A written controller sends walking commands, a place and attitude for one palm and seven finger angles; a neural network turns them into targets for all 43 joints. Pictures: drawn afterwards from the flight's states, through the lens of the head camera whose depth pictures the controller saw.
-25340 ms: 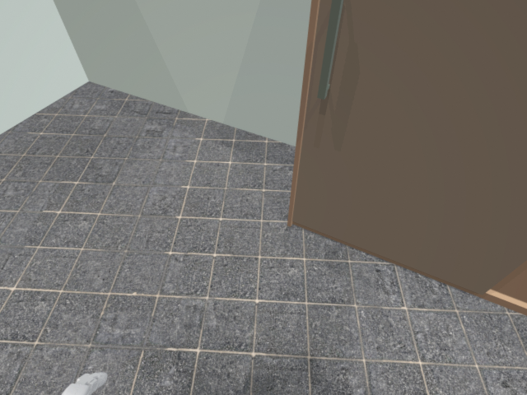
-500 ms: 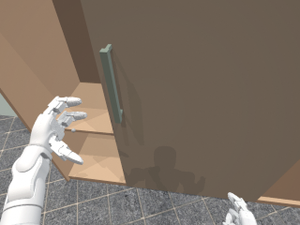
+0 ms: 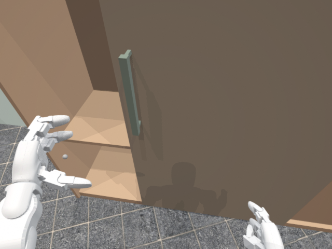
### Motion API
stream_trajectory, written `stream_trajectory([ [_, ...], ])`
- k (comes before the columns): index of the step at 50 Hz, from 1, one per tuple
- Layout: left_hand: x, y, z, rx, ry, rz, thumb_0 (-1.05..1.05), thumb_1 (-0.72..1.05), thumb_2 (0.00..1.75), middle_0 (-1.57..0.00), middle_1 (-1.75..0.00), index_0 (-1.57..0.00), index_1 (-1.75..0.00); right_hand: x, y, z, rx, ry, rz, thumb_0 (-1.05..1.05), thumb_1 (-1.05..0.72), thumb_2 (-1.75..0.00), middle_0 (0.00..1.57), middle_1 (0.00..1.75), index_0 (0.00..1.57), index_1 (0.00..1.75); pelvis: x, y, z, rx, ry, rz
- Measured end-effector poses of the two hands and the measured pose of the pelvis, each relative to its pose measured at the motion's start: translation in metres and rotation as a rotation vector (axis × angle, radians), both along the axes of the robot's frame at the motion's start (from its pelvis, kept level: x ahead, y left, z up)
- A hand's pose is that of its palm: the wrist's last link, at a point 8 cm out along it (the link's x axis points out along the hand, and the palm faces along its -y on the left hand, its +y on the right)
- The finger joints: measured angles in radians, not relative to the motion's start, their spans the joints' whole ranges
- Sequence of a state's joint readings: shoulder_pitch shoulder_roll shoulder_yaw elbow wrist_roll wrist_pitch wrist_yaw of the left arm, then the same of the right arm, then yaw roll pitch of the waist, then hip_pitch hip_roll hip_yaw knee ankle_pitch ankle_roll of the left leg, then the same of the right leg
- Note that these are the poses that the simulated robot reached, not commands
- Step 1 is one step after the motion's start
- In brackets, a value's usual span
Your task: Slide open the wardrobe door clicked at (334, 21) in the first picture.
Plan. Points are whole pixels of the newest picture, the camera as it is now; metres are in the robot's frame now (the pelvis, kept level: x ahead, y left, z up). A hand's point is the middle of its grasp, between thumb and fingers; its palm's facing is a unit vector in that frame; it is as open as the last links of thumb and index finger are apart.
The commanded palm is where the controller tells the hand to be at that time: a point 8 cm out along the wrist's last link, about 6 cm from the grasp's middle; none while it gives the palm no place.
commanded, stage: draw the hand back to the body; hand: left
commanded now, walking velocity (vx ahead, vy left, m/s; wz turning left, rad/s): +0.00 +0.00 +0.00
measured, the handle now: (132, 97) +0.50 +0.17 +0.11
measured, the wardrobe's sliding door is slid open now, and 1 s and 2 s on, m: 0.42 0.42 0.42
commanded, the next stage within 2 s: step back with the hand held close in 0.94 s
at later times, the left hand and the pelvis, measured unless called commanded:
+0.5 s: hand (44, 158) +0.23 +0.27 +0.16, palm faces +0.43 -0.83 -0.36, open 9.4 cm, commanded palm +0.17 +0.31 +0.17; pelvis +0.03 +0.01 +0.01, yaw -1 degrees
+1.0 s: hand (39, 162) +0.22 +0.27 +0.16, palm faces +0.45 -0.82 -0.35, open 7.4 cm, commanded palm +0.16 +0.31 +0.18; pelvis +0.03 +0.01 +0.01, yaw -1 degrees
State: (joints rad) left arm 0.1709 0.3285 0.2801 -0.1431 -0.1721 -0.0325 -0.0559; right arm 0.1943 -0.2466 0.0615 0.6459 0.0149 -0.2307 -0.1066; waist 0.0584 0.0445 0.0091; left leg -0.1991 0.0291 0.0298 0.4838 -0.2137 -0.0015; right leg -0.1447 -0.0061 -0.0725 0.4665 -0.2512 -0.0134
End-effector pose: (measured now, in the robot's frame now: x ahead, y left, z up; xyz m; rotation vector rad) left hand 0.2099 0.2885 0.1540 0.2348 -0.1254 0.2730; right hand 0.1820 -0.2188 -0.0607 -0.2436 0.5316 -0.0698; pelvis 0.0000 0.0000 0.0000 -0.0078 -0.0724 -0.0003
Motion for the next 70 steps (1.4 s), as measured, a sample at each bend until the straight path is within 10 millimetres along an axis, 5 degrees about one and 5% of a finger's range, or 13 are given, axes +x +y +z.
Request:
stream_trajectory([
  [12,-0.016,0.013,0.008,0.108,-0.017,0.153,0.00,0.01,0.47,-0.24,-0.82,-0.24,-0.83,0.004,0.011,-0.013,-0.004,0.122,0.002,0.01,-0.90,-0.90,0.20,0.30,0.20,0.30,0.015,0.008,0.006,0.005,-0.020,-0.008],
  [35,-0.039,0.024,0.025,0.181,-0.026,0.205,0.01,0.79,0.85,-0.21,-0.36,-0.21,-0.37,0.031,0.013,-0.004,0.000,0.099,0.005,0.01,-0.90,-0.90,0.20,0.30,0.20,0.30,0.030,0.011,0.006,0.003,-0.023,-0.010],
  [60,-0.031,0.026,0.029,0.233,-0.055,0.173,0.02,0.89,0.90,-0.21,-0.30,-0.21,-0.31,0.011,0.005,-0.007,-0.009,0.146,-0.044,0.01,-0.90,-0.90,0.20,0.30,0.20,0.30,0.019,0.014,0.005,-0.014,0.030,-0.014],
  [70,-0.037,0.031,0.024,0.297,-0.020,0.065,0.02,0.89,0.90,-0.21,-0.30,-0.21,-0.31,-0.016,0.003,-0.003,-0.035,0.170,-0.142,0.01,-0.90,-0.90,0.20,0.30,0.20,0.30,0.000,0.030,0.001,-0.006,0.070,-0.035],
])
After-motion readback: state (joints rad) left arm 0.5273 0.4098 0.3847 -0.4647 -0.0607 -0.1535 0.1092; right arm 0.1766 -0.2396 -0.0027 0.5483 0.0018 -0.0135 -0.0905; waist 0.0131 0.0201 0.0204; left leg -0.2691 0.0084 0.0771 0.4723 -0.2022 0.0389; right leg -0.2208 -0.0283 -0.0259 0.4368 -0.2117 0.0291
